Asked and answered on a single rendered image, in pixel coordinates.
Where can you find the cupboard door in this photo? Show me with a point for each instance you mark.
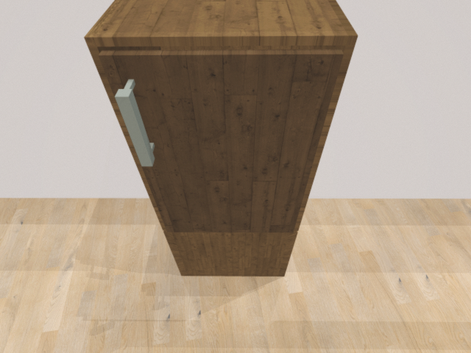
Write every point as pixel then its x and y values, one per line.
pixel 235 131

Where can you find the handle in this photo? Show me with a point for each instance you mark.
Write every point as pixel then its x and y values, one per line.
pixel 132 118

